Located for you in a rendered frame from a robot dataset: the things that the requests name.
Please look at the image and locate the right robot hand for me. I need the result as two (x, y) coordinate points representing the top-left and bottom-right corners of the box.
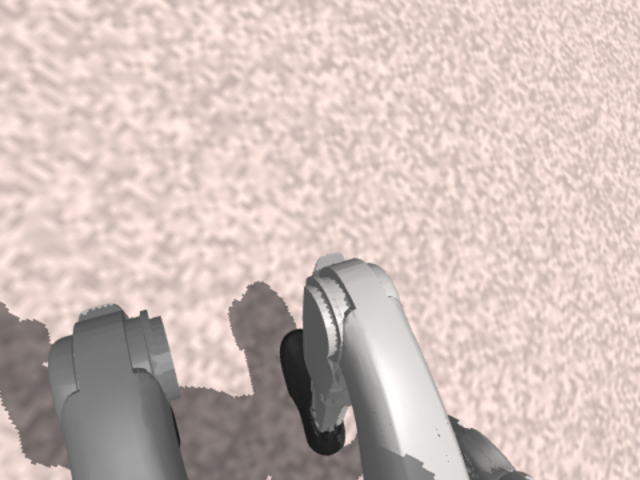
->
(447, 414), (516, 480)

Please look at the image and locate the right robot foot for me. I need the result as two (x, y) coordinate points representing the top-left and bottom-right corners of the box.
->
(280, 329), (345, 456)

